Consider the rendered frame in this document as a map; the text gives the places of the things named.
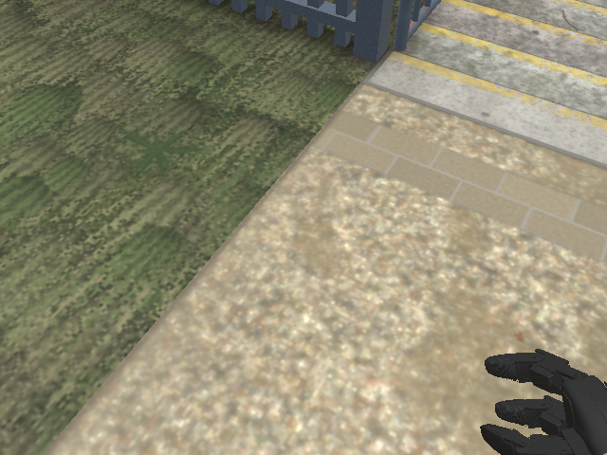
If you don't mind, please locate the right robot hand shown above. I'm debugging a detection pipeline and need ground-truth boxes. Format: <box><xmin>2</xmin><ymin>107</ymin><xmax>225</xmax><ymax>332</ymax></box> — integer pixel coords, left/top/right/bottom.
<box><xmin>480</xmin><ymin>349</ymin><xmax>607</xmax><ymax>455</ymax></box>

